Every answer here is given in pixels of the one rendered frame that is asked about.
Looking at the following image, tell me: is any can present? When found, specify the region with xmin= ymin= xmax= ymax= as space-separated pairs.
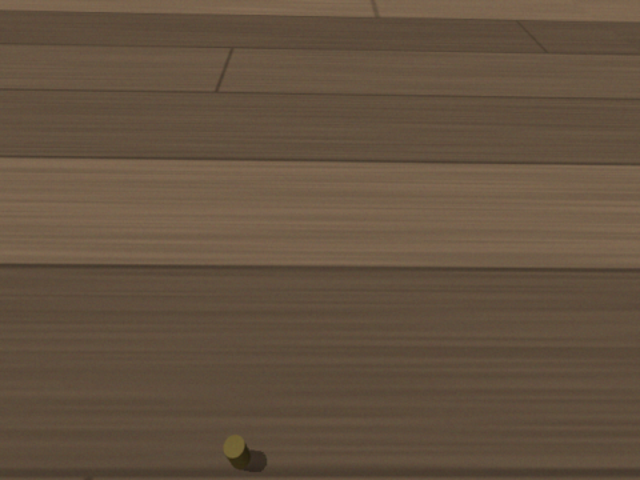
xmin=223 ymin=435 xmax=250 ymax=469

